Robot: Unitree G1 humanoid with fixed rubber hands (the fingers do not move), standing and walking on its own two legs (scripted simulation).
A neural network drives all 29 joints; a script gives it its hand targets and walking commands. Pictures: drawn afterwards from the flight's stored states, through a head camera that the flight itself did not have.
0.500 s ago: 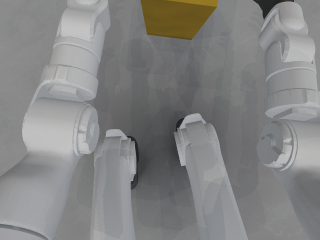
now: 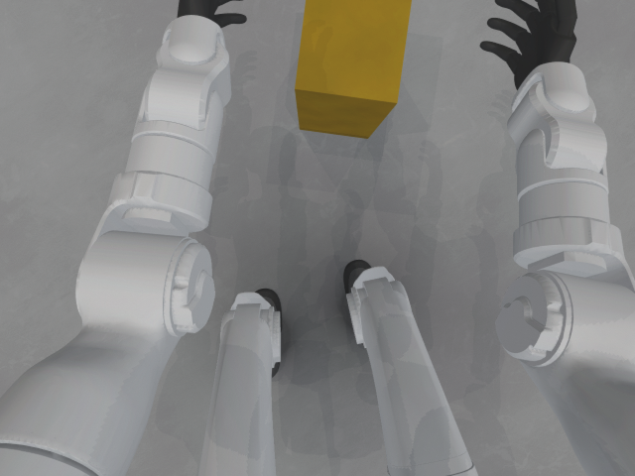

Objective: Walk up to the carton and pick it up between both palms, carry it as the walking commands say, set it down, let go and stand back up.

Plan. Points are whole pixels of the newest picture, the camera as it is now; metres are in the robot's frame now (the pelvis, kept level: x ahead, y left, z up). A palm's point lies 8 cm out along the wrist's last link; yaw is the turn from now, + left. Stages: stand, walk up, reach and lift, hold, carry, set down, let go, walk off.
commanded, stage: set down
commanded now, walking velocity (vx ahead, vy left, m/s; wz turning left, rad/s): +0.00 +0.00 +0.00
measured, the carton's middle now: (346, 63) +0.64 -0.14 -0.44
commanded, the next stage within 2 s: let go in 0.34 s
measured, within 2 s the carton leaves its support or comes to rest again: neither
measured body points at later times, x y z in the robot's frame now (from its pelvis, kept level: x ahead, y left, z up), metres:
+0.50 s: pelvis +0.03 -0.01 +0.10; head +0.33 -0.04 +0.44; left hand +0.56 +0.05 -0.01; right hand +0.48 -0.27 -0.01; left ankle +0.08 +0.12 -0.55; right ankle +0.11 -0.12 -0.55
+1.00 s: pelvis +0.08 -0.01 +0.17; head +0.22 -0.02 +0.60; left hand +0.38 +0.16 +0.07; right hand +0.31 -0.27 +0.08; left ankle +0.08 +0.12 -0.55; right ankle +0.11 -0.12 -0.55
